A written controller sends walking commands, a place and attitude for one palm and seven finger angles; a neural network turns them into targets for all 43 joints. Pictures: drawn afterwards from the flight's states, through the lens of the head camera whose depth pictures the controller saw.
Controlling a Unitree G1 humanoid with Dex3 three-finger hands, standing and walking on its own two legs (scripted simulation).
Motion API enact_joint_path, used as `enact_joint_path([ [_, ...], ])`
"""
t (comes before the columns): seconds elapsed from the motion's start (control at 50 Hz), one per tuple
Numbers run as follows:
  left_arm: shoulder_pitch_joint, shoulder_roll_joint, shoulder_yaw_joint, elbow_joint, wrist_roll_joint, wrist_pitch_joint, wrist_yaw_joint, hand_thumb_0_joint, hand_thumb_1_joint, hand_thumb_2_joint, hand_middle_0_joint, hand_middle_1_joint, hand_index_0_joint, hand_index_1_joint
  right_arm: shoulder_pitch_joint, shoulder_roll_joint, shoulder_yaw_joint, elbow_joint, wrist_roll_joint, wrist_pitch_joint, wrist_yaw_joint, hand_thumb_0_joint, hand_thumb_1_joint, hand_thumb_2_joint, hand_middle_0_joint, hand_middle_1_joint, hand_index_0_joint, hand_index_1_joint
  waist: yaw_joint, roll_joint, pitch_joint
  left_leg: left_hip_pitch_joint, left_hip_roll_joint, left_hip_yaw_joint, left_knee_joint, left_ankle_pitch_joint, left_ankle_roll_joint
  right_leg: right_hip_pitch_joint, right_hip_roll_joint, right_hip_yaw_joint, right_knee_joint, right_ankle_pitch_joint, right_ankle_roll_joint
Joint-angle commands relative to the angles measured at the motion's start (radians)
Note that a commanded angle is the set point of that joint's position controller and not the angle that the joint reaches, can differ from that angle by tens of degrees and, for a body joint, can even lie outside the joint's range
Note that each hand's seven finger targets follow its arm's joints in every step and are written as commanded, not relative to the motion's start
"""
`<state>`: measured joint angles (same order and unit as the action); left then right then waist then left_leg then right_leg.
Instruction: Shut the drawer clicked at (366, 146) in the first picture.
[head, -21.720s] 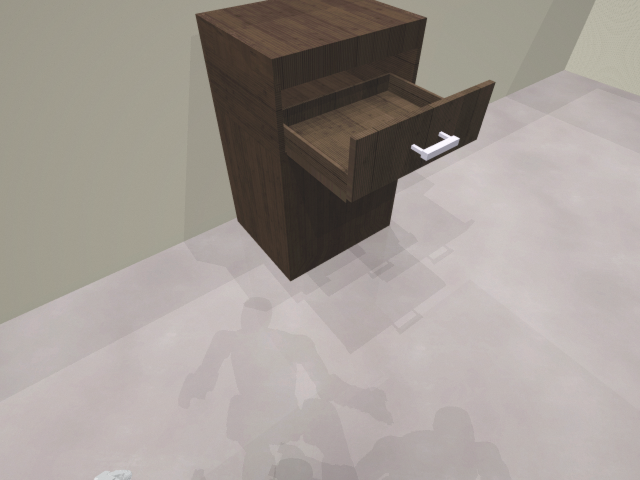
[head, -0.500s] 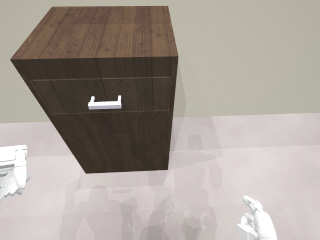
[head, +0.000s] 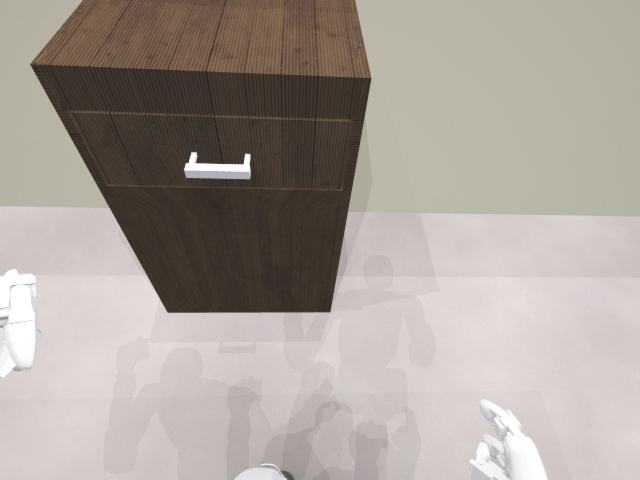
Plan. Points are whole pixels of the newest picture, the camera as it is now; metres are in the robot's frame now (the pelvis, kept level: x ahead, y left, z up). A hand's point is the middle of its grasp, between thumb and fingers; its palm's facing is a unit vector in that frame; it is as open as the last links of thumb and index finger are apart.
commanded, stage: step back with the hand held close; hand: left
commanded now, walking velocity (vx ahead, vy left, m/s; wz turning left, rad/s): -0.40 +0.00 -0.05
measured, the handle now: (219, 164) +0.67 +0.23 -0.06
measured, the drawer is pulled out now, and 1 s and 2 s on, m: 0.00 0.00 0.00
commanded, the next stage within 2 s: stop stepping back and stand still in 0.54 s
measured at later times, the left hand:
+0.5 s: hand out of the picture +0.11 +0.25 +0.16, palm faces +0.35 -0.82 -0.46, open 3.3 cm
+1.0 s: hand out of the picture +0.00 +0.19 +0.17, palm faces +0.31 -0.84 -0.44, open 3.3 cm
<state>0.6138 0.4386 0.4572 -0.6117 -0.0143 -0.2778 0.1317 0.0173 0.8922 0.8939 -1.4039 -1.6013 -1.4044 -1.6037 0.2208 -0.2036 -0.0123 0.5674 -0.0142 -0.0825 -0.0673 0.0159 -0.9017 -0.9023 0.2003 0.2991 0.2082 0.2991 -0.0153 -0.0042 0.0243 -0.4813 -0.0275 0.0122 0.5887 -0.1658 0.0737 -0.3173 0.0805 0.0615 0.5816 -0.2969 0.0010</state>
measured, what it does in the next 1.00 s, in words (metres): walks backwards: left foot, then right foot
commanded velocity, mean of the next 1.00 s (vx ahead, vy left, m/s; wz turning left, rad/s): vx -0.17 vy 0.04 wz -0.03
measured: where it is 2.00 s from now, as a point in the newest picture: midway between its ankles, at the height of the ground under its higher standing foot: outside the picture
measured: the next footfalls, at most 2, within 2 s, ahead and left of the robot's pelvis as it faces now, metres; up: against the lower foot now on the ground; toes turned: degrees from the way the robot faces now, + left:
left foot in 0.42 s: -0.04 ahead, +0.11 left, +0.00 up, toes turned +1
right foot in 0.70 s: -0.15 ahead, -0.13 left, +0.00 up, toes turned +0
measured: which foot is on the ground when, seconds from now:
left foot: down 0.00-0.22, up 0.24-0.40, down 0.42-0.72, up 0.74-0.98, down 1.00-1.00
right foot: down 0.00-0.42, up 0.44-0.68, down 0.70-1.00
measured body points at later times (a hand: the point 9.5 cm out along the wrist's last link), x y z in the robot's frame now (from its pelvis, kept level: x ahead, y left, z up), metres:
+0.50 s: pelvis -0.09 +0.00 +0.00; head -0.05 +0.02 +0.45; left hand +0.09 +0.29 +0.18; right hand +0.08 -0.24 -0.07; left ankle -0.08 +0.11 -0.73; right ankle -0.04 -0.11 -0.71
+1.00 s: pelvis -0.19 -0.03 +0.01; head -0.20 -0.03 +0.46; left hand -0.03 +0.24 +0.19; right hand -0.08 -0.32 -0.07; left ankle -0.20 +0.09 -0.73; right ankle -0.18 -0.12 -0.73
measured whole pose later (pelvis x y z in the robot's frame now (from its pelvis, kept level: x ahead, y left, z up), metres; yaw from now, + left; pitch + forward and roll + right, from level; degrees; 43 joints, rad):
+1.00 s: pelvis -0.19 -0.03 +0.01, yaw -1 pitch +1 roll +0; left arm 0.67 0.37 0.33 -0.54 -0.03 -0.21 0.15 0.02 0.89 0.89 -1.40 -1.60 -1.40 -1.60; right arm 0.30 -0.28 -0.05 0.63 0.01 -0.09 -0.08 0.02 -0.90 -0.90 0.20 0.30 0.20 0.30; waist -0.04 -0.01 -0.05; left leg -0.23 0.02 0.02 0.49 -0.33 0.04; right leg -0.28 0.02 -0.05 0.48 -0.23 -0.04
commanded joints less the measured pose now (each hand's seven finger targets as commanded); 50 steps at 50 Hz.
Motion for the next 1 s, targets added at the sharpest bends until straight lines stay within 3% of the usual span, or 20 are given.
enact_joint_path([
  [0.0,0.032,0.115,0.067,-0.214,-0.028,-0.071,0.0,0.0,0.9,0.9,-1.4,-1.6,-1.4,-1.6,-0.109,-0.16,-0.059,-0.129,-0.001,-0.062,-0.006,0.0,-0.9,-0.9,0.2,0.3,0.2,0.3,0.008,0.109,-0.221,0.03,0.185,-0.179,-0.219,0.088,0.026,0.207,-0.041,0.032,0.028,0.321,0.007],
  [0.06,0.069,0.143,0.078,-0.258,-0.041,-0.066,0.004,0.0,0.9,0.9,-1.4,-1.6,-1.4,-1.6,-0.097,-0.154,-0.065,-0.127,0.002,-0.061,-0.001,0.0,-0.9,-0.9,0.2,0.3,0.2,0.3,0.014,0.1,-0.333,0.202,0.199,-0.16,-0.177,0.256,0.029,0.149,-0.036,0.024,0.025,0.261,0.031],
  [0.14,0.074,0.166,0.114,-0.257,-0.039,-0.061,0.002,0.0,0.9,0.9,-1.4,-1.6,-1.4,-1.6,-0.132,-0.15,-0.065,-0.164,0.006,-0.043,-0.002,0.0,-0.9,-0.9,0.2,0.3,0.2,0.3,0.005,0.091,-0.21,-0.065,0.175,-0.151,-0.205,-0.222,0.025,0.2,-0.064,0.085,-0.016,0.162,0.001],
  [0.18,0.06,0.185,0.128,-0.239,-0.035,-0.058,0.009,0.0,0.9,0.9,-1.4,-1.6,-1.4,-1.6,-0.121,-0.131,-0.068,-0.169,0.011,-0.025,0.0,0.0,-0.9,-0.9,0.2,0.3,0.2,0.3,-0.004,-0.026,-0.142,-0.05,0.065,-0.09,0.0,-0.315,-0.036,0.016,-0.212,0.291,-0.232,-0.041,-0.069],
  [0.2,0.035,0.179,0.106,-0.223,-0.042,-0.056,0.017,0.0,0.9,0.9,-1.4,-1.6,-1.4,-1.6,-0.099,-0.118,-0.08,-0.142,0.018,-0.014,0.006,0.0,-0.9,-0.9,0.2,0.3,0.2,0.3,-0.005,-0.134,-0.13,0.085,-0.004,-0.045,0.25,-0.25,-0.088,-0.189,-0.357,0.42,-0.396,-0.212,-0.146],
  [0.22,0.016,0.163,0.09,-0.176,-0.047,-0.041,0.031,0.0,0.9,0.9,-1.4,-1.6,-1.4,-1.6,-0.118,-0.113,-0.088,-0.119,0.012,-0.001,0.011,0.0,-0.9,-0.9,0.2,0.3,0.2,0.3,0.006,-0.153,-0.112,0.114,-0.005,-0.068,0.475,-0.264,-0.097,-0.269,-0.431,0.422,-0.442,-0.192,-0.197],
  [0.26,-0.012,0.126,0.068,-0.133,-0.039,-0.032,0.03,0.0,0.9,0.9,-1.4,-1.6,-1.4,-1.6,-0.103,-0.095,-0.077,-0.114,0.003,0.012,0.009,0.0,-0.9,-0.9,0.2,0.3,0.2,0.3,-0.017,-0.125,-0.111,0.073,0.011,-0.078,0.502,-0.252,-0.085,-0.207,-0.387,0.296,-0.372,0.075,-0.185],
  [0.32,0.01,0.106,0.041,-0.058,-0.026,-0.027,0.026,0.0,0.9,0.9,-1.4,-1.6,-1.4,-1.6,-0.135,-0.082,-0.049,-0.12,0.013,0.025,-0.011,0.0,-0.9,-0.9,0.2,0.3,0.2,0.3,-0.008,-0.105,-0.045,0.122,0.041,-0.05,0.084,-0.199,-0.071,-0.112,-0.24,0.133,-0.222,0.345,-0.1],
  [0.36,-0.037,0.086,-0.007,-0.122,-0.03,-0.037,0.022,0.0,0.9,0.9,-1.4,-1.6,-1.4,-1.6,-0.146,-0.113,-0.047,-0.107,0.017,0.013,-0.025,0.0,-0.9,-0.9,0.2,0.3,0.2,0.3,-0.02,0.053,-0.063,0.14,0.066,-0.023,-0.276,0.002,-0.063,0.029,-0.151,0.047,-0.055,0.407,-0.031],
  [0.4,-0.081,0.129,0.027,-0.194,-0.011,-0.056,0.021,0.0,0.9,0.9,-1.4,-1.6,-1.4,-1.6,-0.099,-0.126,-0.067,-0.11,0.007,-0.017,-0.017,0.0,-0.9,-0.9,0.2,0.3,0.2,0.3,0.0,0.231,-0.182,0.193,0.31,-0.235,-0.246,0.433,0.037,-0.016,-0.045,0.003,0.194,0.07,0.022],
  [0.44,-0.007,0.14,0.059,-0.193,-0.025,-0.06,0.018,0.0,0.9,0.9,-1.4,-1.6,-1.4,-1.6,-0.067,-0.115,-0.08,-0.11,0.001,-0.072,-0.001,0.0,-0.9,-0.9,0.2,0.3,0.2,0.3,0.016,0.184,-0.253,0.365,0.34,-0.211,-0.176,0.685,0.078,-0.163,-0.03,-0.012,0.284,-0.107,0.021],
  [0.48,-0.02,0.155,0.069,-0.328,-0.039,-0.044,0.011,0.0,0.9,0.9,-1.4,-1.6,-1.4,-1.6,-0.074,-0.122,-0.063,-0.109,-0.016,-0.101,0.011,0.0,-0.9,-0.9,0.2,0.3,0.2,0.3,0.015,0.237,-0.26,0.319,0.373,-0.231,-0.18,0.69,0.103,-0.145,-0.05,0.019,0.362,-0.165,0.022],
  [0.58,0.033,0.107,0.039,-0.3,-0.038,-0.012,0.014,0.0,0.9,0.9,-1.4,-1.6,-1.4,-1.6,-0.089,-0.122,-0.06,-0.085,-0.01,-0.11,0.032,0.0,-0.9,-0.9,0.2,0.3,0.2,0.3,0.013,0.202,-0.2,0.292,0.328,-0.132,-0.174,0.567,0.034,-0.018,-0.055,-0.055,0.097,-0.054,0.02],
  [0.66,0.096,0.109,0.074,-0.126,-0.026,0.002,0.005,0.0,0.9,0.9,-1.4,-1.6,-1.4,-1.6,-0.096,-0.127,-0.058,-0.103,-0.004,-0.076,0.03,0.0,-0.9,-0.9,0.2,0.3,0.2,0.3,0.021,0.129,-0.122,0.068,0.225,-0.052,-0.158,-0.037,-0.018,0.18,-0.084,-0.068,-0.164,0.117,0.022],
  [0.7,0.067,0.164,0.095,-0.093,-0.038,0.003,0.01,0.0,0.9,0.9,-1.4,-1.6,-1.4,-1.6,-0.106,-0.098,-0.047,-0.128,0.015,-0.048,0.027,0.0,-0.9,-0.9,0.2,0.3,0.2,0.3,0.004,-0.205,-0.085,0.02,0.046,0.045,0.112,-0.277,-0.091,0.018,-0.334,0.279,-0.362,0.085,-0.085],
  [0.72,0.058,0.167,0.099,-0.075,-0.047,0.006,0.023,0.0,0.9,0.9,-1.4,-1.6,-1.4,-1.6,-0.103,-0.092,-0.045,-0.113,0.02,-0.036,0.021,0.0,-0.9,-0.9,0.2,0.3,0.2,0.3,0.015,-0.219,-0.095,-0.019,0.031,0.006,0.266,-0.278,-0.081,0.052,-0.414,0.319,-0.369,0.249,-0.109],
  [0.76,0.061,0.134,0.077,-0.061,-0.042,0.017,0.031,0.0,0.9,0.9,-1.4,-1.6,-1.4,-1.6,-0.105,-0.092,-0.04,-0.104,0.033,-0.028,0.016,0.0,-0.9,-0.9,0.2,0.3,0.2,0.3,0.004,-0.185,-0.209,-0.032,0.034,-0.033,0.327,-0.22,-0.073,0.171,-0.368,0.246,-0.291,0.301,-0.053],
  [0.88,0.024,0.105,0.015,-0.104,-0.028,0.007,0.044,0.0,0.9,0.9,-1.4,-1.6,-1.4,-1.6,-0.119,-0.112,-0.035,-0.114,0.029,-0.052,-0.015,0.0,-0.9,-0.9,0.2,0.3,0.2,0.3,0.004,-0.151,-0.065,0.109,0.049,0.016,0.047,-0.2,-0.045,0.055,-0.326,0.16,-0.355,-0.124,-0.098],
  [0.94,0.009,0.104,0.0,-0.171,-0.015,-0.009,0.047,0.0,0.9,0.9,-1.4,-1.6,-1.4,-1.6,-0.064,-0.128,-0.042,-0.102,0.022,-0.082,-0.016,0.0,-0.9,-0.9,0.2,0.3,0.2,0.3,-0.005,-0.037,-0.07,0.284,0.052,0.006,-0.217,-0.163,-0.011,0.035,-0.268,0.12,-0.293,-0.169,-0.055],
  [0.98,0.011,0.113,0.007,-0.221,-0.012,-0.025,0.047,0.0,0.9,0.9,-1.4,-1.6,-1.4,-1.6,-0.06,-0.155,-0.05,-0.116,0.016,-0.097,-0.023,0.0,-0.9,-0.9,0.2,0.3,0.2,0.3,0.0,0.158,-0.068,0.307,0.163,-0.15,-0.302,-0.179,0.04,0.019,-0.152,0.037,-0.116,-0.087,-0.009],
])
